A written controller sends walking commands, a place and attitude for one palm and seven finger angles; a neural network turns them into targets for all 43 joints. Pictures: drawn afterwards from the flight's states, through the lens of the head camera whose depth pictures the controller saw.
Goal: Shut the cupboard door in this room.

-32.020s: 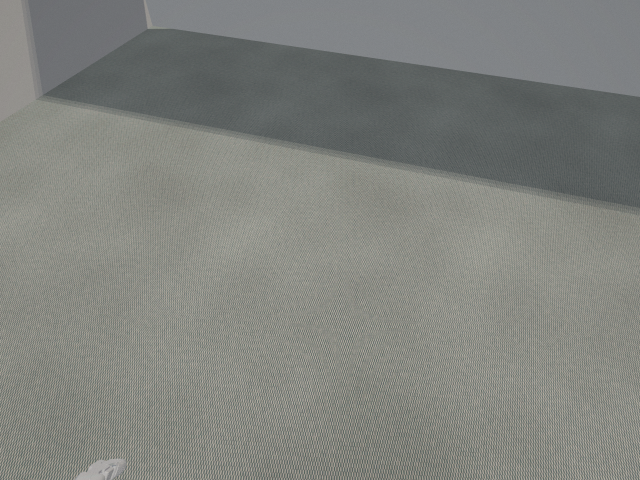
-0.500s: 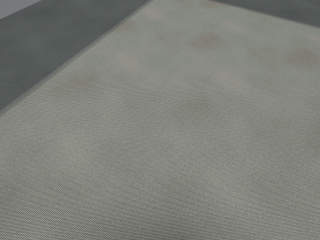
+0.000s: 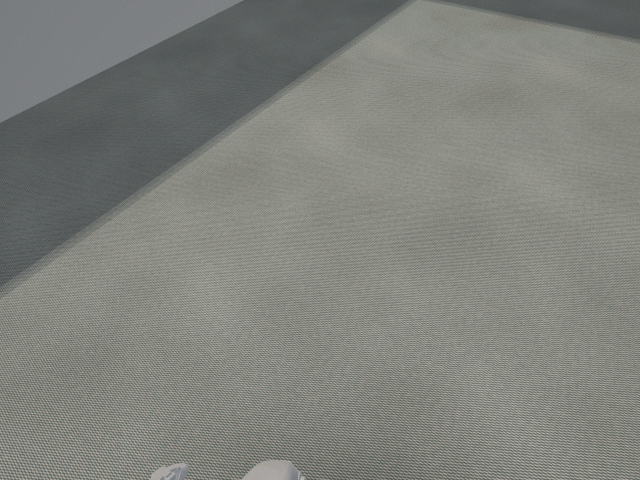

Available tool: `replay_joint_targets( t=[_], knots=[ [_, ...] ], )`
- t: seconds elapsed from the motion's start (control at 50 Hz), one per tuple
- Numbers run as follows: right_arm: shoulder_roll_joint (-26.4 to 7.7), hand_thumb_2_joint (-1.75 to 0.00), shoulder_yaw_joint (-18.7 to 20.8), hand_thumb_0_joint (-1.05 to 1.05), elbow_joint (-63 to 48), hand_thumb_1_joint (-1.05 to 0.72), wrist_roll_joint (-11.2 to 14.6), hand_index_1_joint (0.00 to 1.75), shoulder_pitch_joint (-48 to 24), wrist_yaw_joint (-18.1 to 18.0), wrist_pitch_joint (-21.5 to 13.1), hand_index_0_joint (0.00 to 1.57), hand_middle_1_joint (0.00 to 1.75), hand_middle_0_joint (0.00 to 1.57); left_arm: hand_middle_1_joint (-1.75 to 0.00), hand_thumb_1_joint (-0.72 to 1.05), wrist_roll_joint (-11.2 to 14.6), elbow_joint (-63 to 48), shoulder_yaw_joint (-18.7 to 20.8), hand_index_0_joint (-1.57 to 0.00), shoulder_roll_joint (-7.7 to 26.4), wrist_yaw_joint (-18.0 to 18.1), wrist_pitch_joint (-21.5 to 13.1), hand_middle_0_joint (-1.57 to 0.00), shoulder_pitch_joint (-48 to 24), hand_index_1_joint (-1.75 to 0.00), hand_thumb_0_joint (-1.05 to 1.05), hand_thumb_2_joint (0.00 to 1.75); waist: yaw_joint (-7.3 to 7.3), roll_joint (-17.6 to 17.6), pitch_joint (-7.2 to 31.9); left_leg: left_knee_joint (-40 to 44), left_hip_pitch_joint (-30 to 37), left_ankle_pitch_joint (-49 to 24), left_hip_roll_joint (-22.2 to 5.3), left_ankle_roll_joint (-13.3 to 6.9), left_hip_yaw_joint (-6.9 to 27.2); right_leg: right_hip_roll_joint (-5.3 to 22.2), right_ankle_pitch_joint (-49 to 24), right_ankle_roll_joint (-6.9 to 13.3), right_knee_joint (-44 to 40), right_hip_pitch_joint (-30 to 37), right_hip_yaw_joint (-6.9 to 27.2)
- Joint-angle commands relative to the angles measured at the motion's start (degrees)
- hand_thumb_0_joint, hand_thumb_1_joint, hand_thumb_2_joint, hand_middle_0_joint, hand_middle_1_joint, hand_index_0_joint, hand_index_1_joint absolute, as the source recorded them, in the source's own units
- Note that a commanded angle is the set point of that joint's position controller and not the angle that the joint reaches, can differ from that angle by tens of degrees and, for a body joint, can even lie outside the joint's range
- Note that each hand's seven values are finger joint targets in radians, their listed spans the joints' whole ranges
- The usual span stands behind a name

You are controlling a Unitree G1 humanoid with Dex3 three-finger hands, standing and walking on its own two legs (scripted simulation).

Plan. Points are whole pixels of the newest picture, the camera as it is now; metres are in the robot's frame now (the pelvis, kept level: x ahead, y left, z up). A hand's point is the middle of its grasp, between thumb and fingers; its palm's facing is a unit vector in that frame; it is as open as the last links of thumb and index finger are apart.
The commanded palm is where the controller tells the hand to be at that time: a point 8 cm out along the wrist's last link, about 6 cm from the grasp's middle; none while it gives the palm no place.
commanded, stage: turn or walk to find it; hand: left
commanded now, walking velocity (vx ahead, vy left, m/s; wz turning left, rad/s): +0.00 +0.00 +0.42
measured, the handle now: out of the picture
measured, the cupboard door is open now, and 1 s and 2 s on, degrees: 88 88 88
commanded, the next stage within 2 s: none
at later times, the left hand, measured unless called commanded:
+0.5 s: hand out of the picture -0.03 +0.26 -0.17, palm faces +0.27 -0.93 -0.25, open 7.4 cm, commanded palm none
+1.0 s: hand out of the picture -0.03 +0.19 -0.15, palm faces +0.44 -0.86 -0.26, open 7.4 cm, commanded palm none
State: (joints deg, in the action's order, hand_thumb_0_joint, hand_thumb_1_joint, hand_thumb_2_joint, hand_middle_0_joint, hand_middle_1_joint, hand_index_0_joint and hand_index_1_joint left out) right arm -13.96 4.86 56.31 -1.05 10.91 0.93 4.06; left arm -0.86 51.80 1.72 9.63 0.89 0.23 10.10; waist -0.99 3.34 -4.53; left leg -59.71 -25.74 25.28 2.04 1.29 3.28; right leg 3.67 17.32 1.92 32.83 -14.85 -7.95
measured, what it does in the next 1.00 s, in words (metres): steps on the spot, turning left: left foot, then right foot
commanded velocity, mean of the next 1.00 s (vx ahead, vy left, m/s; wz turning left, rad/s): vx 0.00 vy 0.00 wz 0.42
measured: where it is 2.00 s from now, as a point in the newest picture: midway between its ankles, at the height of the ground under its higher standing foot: outside the picture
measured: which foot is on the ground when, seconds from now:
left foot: up 0.00-0.32, down 0.34-0.76, up 0.78-1.00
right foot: down 0.00-0.34, up 0.36-0.74, down 0.76-1.00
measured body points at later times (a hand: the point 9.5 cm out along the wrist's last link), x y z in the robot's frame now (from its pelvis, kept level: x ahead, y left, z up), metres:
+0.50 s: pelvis -0.02 +0.04 +0.01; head +0.01 +0.07 +0.45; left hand -0.05 +0.31 -0.15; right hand +0.13 -0.18 -0.13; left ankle -0.05 +0.13 -0.73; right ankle -0.01 -0.11 -0.67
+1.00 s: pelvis -0.01 -0.01 +0.01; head +0.04 -0.02 +0.45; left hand -0.05 +0.24 -0.13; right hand +0.14 -0.22 -0.16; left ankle -0.11 +0.12 -0.66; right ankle +0.01 -0.10 -0.73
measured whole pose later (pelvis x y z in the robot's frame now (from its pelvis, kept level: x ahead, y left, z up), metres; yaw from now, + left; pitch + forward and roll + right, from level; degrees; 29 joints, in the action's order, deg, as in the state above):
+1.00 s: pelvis -0.01 -0.01 +0.01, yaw +26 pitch +0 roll +2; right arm -14.0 4.7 57.3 -1.0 11.1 1.1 4.3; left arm -1.2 53.1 1.6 9.1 1.1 0.1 11.8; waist -1.2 1.5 -5.1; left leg -61.3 -25.9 24.0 -1.0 3.6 1.1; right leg 5.2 17.5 1.7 29.5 -11.5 -10.7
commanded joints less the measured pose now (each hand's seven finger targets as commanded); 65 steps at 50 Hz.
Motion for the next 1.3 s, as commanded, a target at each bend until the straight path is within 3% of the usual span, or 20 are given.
replay_joint_targets(
  t=[0.0,0.18,0.26,0.28,0.32,0.36,0.44,0.58,0.68,0.7,0.74,0.76,0.8,0.86,1.04,1.12,1.14,1.18,1.2,1.28],
  knots=[
    [-3.4,-0.9,0.9,0.0,-3.4,-0.9,-0.1,0.3,1.1,0.2,-0.9,0.2,0.3,0.2,-0.3,0.9,-0.4,-3.8,3.0,-0.2,10.4,1.1,-1.2,-0.2,-0.2,-0.3,0.0,0.9,0.42,-13.0,3.1,-9.5,-4.1,-3.6,-3.6,1.8,-0.5,15.0,-12.3,3.8,-15.9,3.1,9.2],
    [-1.8,-0.9,-0.8,0.0,-4.6,-0.9,0.6,0.3,-4.8,0.0,-1.8,0.2,0.3,0.2,-0.3,0.9,-0.9,0.1,4.1,-0.2,14.0,0.8,-0.7,-0.2,7.3,-0.3,0.0,0.9,4.55,-14.2,5.6,12.7,0.9,2.6,-4.0,2.1,-6.0,17.9,-25.1,6.3,-11.7,11.1,6.0],
    [-2.1,-0.9,-1.0,0.0,-3.5,-0.9,0.7,0.3,-0.5,-0.3,-2.7,0.2,0.3,0.2,-0.3,0.9,-0.5,1.1,4.3,-0.2,14.4,0.7,-0.3,-0.2,5.4,-0.3,0.0,0.9,1.93,-13.2,8.1,29.1,10.6,-6.2,-3.4,1.2,-8.3,17.0,-24.6,3.1,-5.2,9.2,2.3],
    [-3.5,-0.9,-0.6,0.0,-2.9,-0.9,0.6,0.3,2.0,-0.2,-3.3,0.2,0.3,0.2,-0.3,0.9,0.0,0.8,4.3,-0.2,13.6,0.6,0.0,-0.2,5.0,-0.3,0.0,0.9,0.2,-8.9,9.3,37.2,17.4,-14.1,-4.6,0.4,-7.2,15.5,-20.7,0.2,0.1,4.9,-0.4],
    [-13.3,-0.9,1.6,0.0,-3.3,-0.9,0.1,0.3,5.2,-0.7,-3.4,0.2,0.3,0.2,-0.3,0.9,0.2,-2.4,2.6,-0.2,7.5,0.1,1.0,-0.2,3.5,-0.3,0.0,0.9,-1.79,15.4,7.8,42.1,25.6,-40.5,-25.6,-10.5,17.6,3.9,19.8,-6.4,19.6,-16.8,-2.0],
    [-11.6,-0.9,1.3,0.0,-2.4,-0.9,-0.1,0.3,4.3,-2.0,-3.3,0.2,0.3,0.2,-0.3,0.9,0.0,-2.0,2.6,-0.2,8.1,0.4,1.9,-0.2,-1.8,-0.3,0.0,0.9,-2.08,12.1,5.6,42.0,20.2,-35.4,-22.8,-12.1,15.3,4.0,15.9,-6.0,28.5,-18.0,5.3],
    [-8.3,-0.9,0.1,0.0,-4.1,-0.9,0.0,0.3,-1.6,-2.1,-3.8,0.2,0.3,0.2,-0.3,0.9,0.0,0.8,2.8,-0.2,8.2,-0.6,1.7,-0.2,1.5,-0.3,0.0,0.9,1.02,4.4,4.3,41.3,18.3,-33.9,-15.6,-9.7,7.0,2.8,6.7,-6.6,28.9,-15.6,5.5],
    [-8.5,-0.9,0.9,0.0,-4.1,-0.9,-0.3,0.3,1.1,-1.8,-3.5,0.2,0.3,0.2,-0.3,0.9,0.2,-1.4,2.3,-0.2,7.3,-0.3,1.4,-0.2,-1.7,-0.3,0.0,0.9,-0.84,4.8,5.9,39.5,19.7,-34.7,-15.2,-11.0,10.8,0.7,8.8,-6.9,16.9,-12.0,5.2],
    [-8.1,-0.9,1.3,0.0,-5.0,-0.9,-0.1,0.3,-1.1,-1.6,-3.1,0.2,0.3,0.2,-0.3,0.9,0.6,-0.9,2.3,-0.2,7.6,0.0,0.3,-0.2,3.4,-0.3,0.0,0.9,1.67,5.5,8.7,33.3,15.1,-37.6,-12.4,-8.8,12.8,-1.7,0.0,-5.9,-3.2,1.0,3.9],
    [-7.2,-0.9,1.1,0.0,-5.2,-0.9,0.2,0.3,-1.4,-1.5,-3.2,0.2,0.3,0.2,-0.3,0.9,0.4,-0.4,2.5,-0.2,8.9,0.2,-0.3,-0.2,5.6,-0.3,0.0,0.9,2.82,2.1,9.6,30.1,11.5,-31.9,-10.0,-6.3,11.5,-0.1,-6.9,-5.5,-10.9,7.4,4.7],
    [-2.0,-0.9,0.2,0.0,-7.5,-0.9,0.6,0.3,-1.3,-0.8,-3.4,0.2,0.3,0.2,-0.3,0.9,-0.7,-0.4,3.8,-0.2,16.5,0.8,-1.0,-0.2,7.5,-0.3,0.0,0.9,3.79,-19.3,8.5,11.0,-6.0,6.5,2.0,0.3,-0.9,22.2,-22.8,4.0,-14.4,16.3,23.8],
    [-4.6,-0.9,0.9,0.0,-7.4,-0.9,0.2,0.3,-2.2,-1.2,-2.1,0.2,0.3,0.2,-0.3,0.9,-0.2,-0.8,4.3,-0.2,15.5,1.1,-1.1,-0.2,7.7,-0.3,0.0,0.9,4.44,-20.6,8.3,1.2,-4.9,9.6,-0.5,0.1,2.1,24.1,-24.5,7.0,-15.2,10.2,24.1],
    [-4.3,-0.9,1.2,0.0,-5.0,-0.9,0.0,0.3,-1.8,-0.7,-1.4,0.2,0.3,0.2,-0.3,0.9,-0.1,-2.1,3.4,-0.2,12.2,1.1,-0.9,-0.2,2.0,-0.3,0.0,0.9,1.58,-12.4,2.6,-9.1,-6.2,2.8,-2.1,0.6,2.2,18.4,-20.5,6.5,-14.6,5.3,16.8],
    [-3.0,-0.9,0.8,0.0,-3.5,-0.9,0.0,0.3,0.1,0.0,-1.1,0.2,0.3,0.2,-0.3,0.9,-0.3,-2.9,2.9,-0.2,10.2,1.1,-1.2,-0.2,0.2,-0.3,0.0,0.9,0.52,-11.9,2.8,-9.3,-4.9,-2.4,-3.4,2.0,-0.3,15.1,-21.0,4.3,-14.0,4.8,8.9],
    [-1.6,-0.9,-1.0,0.0,-4.9,-0.9,0.6,0.3,-6.0,-0.1,-1.9,0.2,0.3,0.2,-0.3,0.9,-0.8,0.4,4.0,-0.2,14.1,0.7,-0.8,-0.2,7.5,-0.3,0.0,0.9,4.42,-14.8,5.3,13.2,0.8,1.5,-3.2,2.1,-6.5,16.6,-32.5,5.8,-9.7,12.1,5.1],
    [-2.4,-0.9,-1.1,0.0,-4.1,-0.9,0.5,0.3,-2.4,-0.3,-2.6,0.2,0.3,0.2,-0.3,0.9,-0.4,0.9,4.2,-0.2,14.6,0.6,-0.3,-0.2,5.8,-0.3,0.0,0.9,1.94,-13.7,7.0,28.1,10.2,-7.5,-3.1,1.1,-9.0,16.2,-29.3,2.6,-4.3,9.5,1.8],
    [-3.8,-0.9,-0.7,0.0,-3.7,-0.9,0.4,0.3,-0.2,-0.2,-3.1,0.2,0.3,0.2,-0.3,0.9,-0.1,0.8,4.2,-0.2,14.0,0.5,0.0,-0.2,5.2,-0.3,0.0,0.9,0.41,-10.1,8.1,35.4,16.8,-14.8,-4.2,0.3,-8.0,15.1,-24.4,0.1,0.2,5.3,-0.3],
    [-13.0,-0.9,1.4,0.0,-3.6,-0.9,0.0,0.3,4.6,-0.6,-3.5,0.2,0.3,0.2,-0.3,0.9,0.4,-2.1,2.6,-0.2,8.0,0.0,0.6,-0.2,4.8,-0.3,0.0,0.9,-1.91,14.2,9.8,39.2,29.3,-47.7,-25.0,-10.9,17.0,3.9,19.1,-6.3,20.1,-15.7,-2.7],
    [-12.9,-0.9,1.5,0.0,-2.1,-0.9,0.0,0.3,6.7,-1.4,-3.4,0.2,0.3,0.2,-0.3,0.9,-0.1,-2.4,2.2,-0.2,8.4,0.7,1.5,-0.2,0.3,-0.3,0.0,0.9,-3.67,14.0,9.9,39.8,25.4,-46.3,-25.1,-13.4,17.0,3.7,21.5,-6.0,25.9,-15.1,3.4],
    [-8.3,-0.9,0.2,0.0,-3.9,-0.9,-0.1,0.3,-0.6,-2.2,-3.9,0.2,0.3,0.2,-0.3,0.9,0.1,0.0,2.8,-0.2,8.4,-0.4,1.3,-0.2,0.4,-0.3,0.0,0.9,0.14,4.4,6.5,38.8,21.7,-42.5,-17.0,-10.8,8.2,3.1,9.4,-6.3,29.9,-16.2,5.9]
  ],
)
